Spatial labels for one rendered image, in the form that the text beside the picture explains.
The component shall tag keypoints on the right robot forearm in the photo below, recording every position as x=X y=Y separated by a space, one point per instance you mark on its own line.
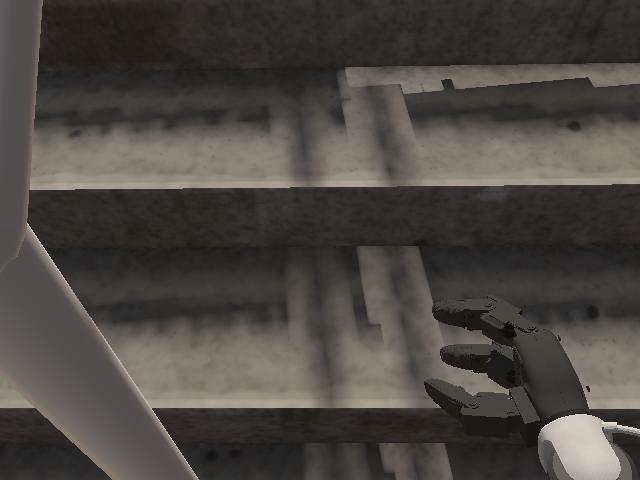
x=574 y=447

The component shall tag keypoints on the right robot hand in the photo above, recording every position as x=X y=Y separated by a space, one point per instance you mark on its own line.
x=543 y=385

